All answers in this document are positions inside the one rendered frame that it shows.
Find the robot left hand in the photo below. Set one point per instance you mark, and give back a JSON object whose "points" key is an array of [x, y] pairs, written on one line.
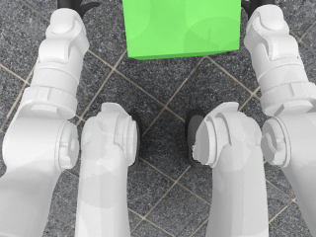
{"points": [[75, 5]]}

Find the left robot forearm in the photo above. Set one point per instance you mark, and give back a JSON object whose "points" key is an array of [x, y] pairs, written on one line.
{"points": [[52, 93]]}

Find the right robot forearm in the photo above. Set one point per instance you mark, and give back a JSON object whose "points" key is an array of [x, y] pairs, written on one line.
{"points": [[278, 66]]}

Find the right robot thigh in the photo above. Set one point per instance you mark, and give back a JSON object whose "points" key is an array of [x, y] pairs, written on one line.
{"points": [[239, 203]]}

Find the robot right hand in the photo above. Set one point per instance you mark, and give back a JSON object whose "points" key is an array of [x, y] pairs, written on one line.
{"points": [[251, 7]]}

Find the carton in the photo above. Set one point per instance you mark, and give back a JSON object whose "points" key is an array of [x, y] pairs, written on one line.
{"points": [[160, 29]]}

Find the left robot shin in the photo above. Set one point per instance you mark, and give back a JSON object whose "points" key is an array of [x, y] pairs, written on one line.
{"points": [[88, 126]]}

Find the robot left upper arm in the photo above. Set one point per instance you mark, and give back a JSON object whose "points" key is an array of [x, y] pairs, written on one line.
{"points": [[36, 151]]}

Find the robot right upper arm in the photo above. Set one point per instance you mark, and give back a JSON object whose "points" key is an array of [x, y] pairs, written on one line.
{"points": [[289, 141]]}

